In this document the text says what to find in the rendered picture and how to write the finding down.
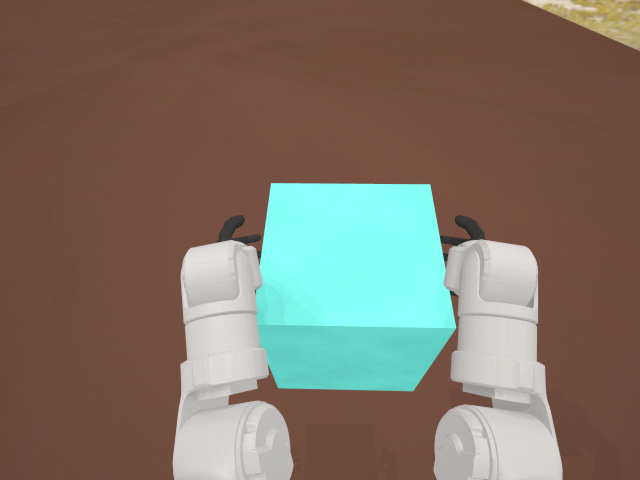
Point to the carton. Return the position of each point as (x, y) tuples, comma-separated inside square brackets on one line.
[(353, 294)]

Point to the right robot forearm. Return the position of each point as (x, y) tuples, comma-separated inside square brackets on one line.
[(496, 357)]

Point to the robot left hand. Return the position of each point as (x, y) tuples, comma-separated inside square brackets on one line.
[(230, 226)]

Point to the robot left upper arm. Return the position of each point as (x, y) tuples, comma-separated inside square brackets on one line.
[(245, 441)]

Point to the robot right upper arm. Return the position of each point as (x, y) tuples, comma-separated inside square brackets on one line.
[(482, 443)]

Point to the left robot forearm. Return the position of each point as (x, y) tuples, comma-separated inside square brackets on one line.
[(224, 357)]

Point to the robot right hand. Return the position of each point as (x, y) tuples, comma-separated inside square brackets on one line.
[(473, 230)]

